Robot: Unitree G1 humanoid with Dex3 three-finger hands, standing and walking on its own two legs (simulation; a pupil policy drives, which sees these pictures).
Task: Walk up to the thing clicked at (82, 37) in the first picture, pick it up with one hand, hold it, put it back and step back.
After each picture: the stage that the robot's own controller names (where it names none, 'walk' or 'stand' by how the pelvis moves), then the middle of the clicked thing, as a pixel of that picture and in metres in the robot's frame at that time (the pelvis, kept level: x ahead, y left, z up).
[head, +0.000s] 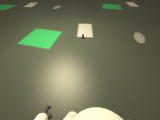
stand; (82, 36) +1.97 +0.26 -0.72
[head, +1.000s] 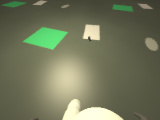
walk; (89, 38) +1.84 +0.19 -0.71
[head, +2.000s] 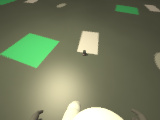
walk; (84, 53) +1.20 +0.18 -0.70
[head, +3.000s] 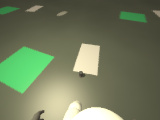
walk; (80, 74) +0.74 +0.17 -0.71
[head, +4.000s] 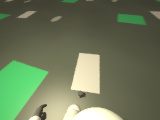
walk; (80, 94) +0.42 +0.13 -0.70
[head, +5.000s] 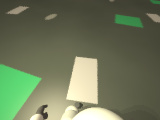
stand; (77, 105) +0.25 +0.10 -0.70
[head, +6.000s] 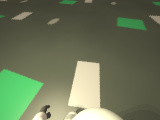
stand; (78, 112) +0.20 +0.09 -0.72
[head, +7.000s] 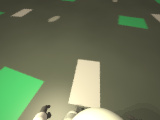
stand; (78, 110) +0.21 +0.08 -0.72
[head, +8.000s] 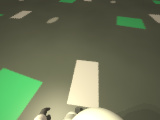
stand; (77, 110) +0.21 +0.11 -0.73
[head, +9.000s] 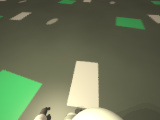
stand; (77, 112) +0.20 +0.11 -0.73
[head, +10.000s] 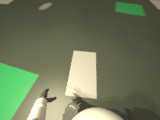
go down; (76, 101) +0.22 +0.11 -0.70
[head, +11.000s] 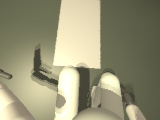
go down; (71, 73) +0.29 +0.14 -0.29
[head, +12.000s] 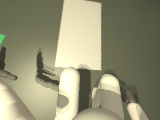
close in; (72, 75) +0.28 +0.15 -0.30
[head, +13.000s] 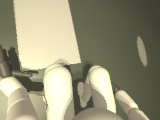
close in; (51, 76) +0.27 +0.17 -0.21
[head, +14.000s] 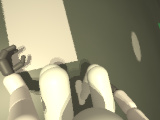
close; (48, 76) +0.27 +0.17 -0.21
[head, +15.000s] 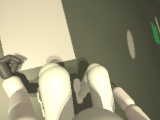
lift; (45, 76) +0.27 +0.17 -0.21
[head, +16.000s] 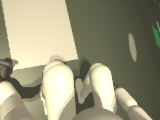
lift; (49, 74) +0.28 +0.16 -0.20
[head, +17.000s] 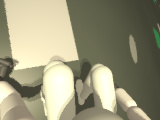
lift; (49, 74) +0.27 +0.17 -0.20
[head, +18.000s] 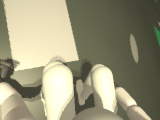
lift; (49, 75) +0.27 +0.17 -0.20
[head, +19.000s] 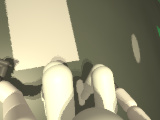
lift; (49, 75) +0.27 +0.17 -0.20
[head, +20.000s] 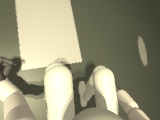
lift; (52, 75) +0.27 +0.17 -0.21
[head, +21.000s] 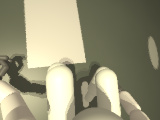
lift; (56, 74) +0.27 +0.17 -0.21
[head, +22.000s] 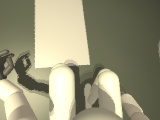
lift; (60, 75) +0.27 +0.17 -0.22
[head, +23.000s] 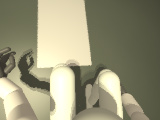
stand; (61, 75) +0.27 +0.17 -0.22
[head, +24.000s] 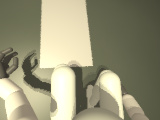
stand; (62, 75) +0.27 +0.17 -0.22
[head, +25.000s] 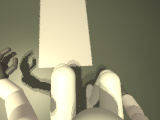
stand; (62, 75) +0.27 +0.17 -0.22
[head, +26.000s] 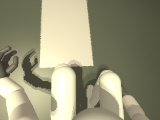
stand; (63, 75) +0.27 +0.17 -0.22
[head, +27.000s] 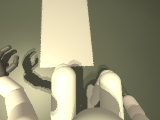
stand; (63, 75) +0.27 +0.17 -0.22
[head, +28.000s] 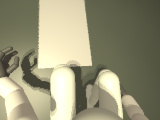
stand; (62, 75) +0.27 +0.17 -0.22
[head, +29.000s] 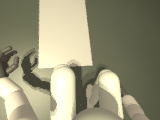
stand; (62, 75) +0.27 +0.17 -0.22
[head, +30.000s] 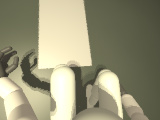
stand; (62, 75) +0.27 +0.17 -0.22
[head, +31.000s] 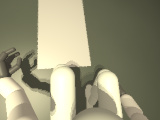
stand; (61, 75) +0.27 +0.17 -0.22
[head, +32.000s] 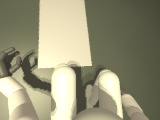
stand; (62, 75) +0.27 +0.17 -0.22
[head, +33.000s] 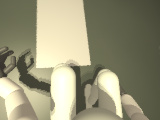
stand; (61, 75) +0.27 +0.17 -0.22
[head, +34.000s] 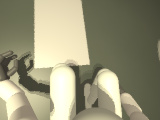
stand; (59, 75) +0.27 +0.17 -0.22
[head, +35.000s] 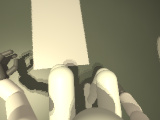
stand; (59, 75) +0.27 +0.17 -0.22
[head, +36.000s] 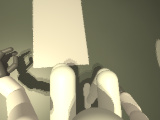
stand; (59, 74) +0.27 +0.17 -0.22
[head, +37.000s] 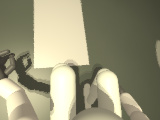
lift; (59, 75) +0.27 +0.17 -0.22
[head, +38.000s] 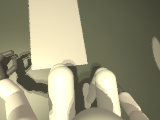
stand; (58, 75) +0.27 +0.17 -0.22
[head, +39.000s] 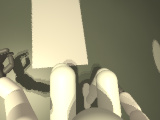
stand; (58, 75) +0.27 +0.17 -0.21
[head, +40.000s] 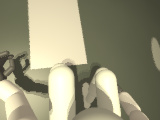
lift; (57, 75) +0.27 +0.17 -0.21
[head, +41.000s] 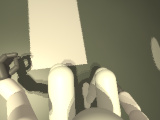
stand; (57, 75) +0.27 +0.17 -0.21
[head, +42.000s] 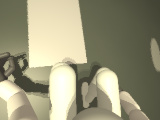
lift; (57, 74) +0.27 +0.17 -0.21
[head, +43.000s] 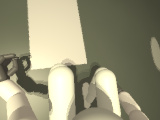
lift; (57, 75) +0.27 +0.17 -0.22
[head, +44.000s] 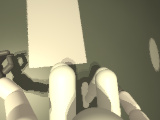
lift; (57, 74) +0.27 +0.17 -0.21
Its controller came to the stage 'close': yes
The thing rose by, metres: 0.00
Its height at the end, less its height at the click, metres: +0.00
